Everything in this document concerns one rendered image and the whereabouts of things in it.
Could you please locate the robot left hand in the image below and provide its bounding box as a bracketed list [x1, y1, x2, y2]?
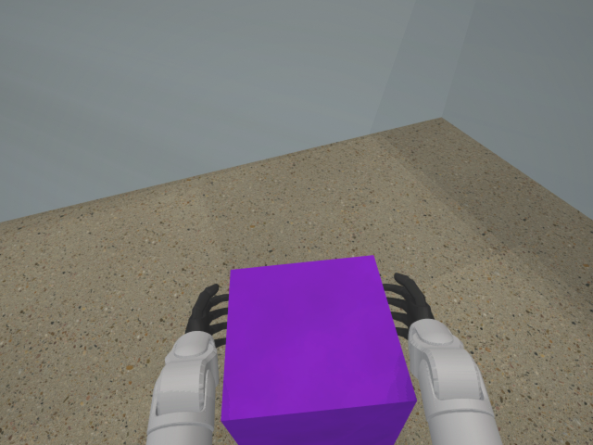
[185, 284, 229, 348]

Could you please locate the robot right forearm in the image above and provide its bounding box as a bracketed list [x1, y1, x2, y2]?
[408, 319, 503, 445]

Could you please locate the carton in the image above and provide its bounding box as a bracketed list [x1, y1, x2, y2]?
[221, 255, 417, 445]

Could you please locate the robot left forearm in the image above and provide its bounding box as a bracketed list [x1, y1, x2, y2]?
[146, 331, 220, 445]

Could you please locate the robot right hand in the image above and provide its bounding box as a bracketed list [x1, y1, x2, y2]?
[383, 273, 435, 340]

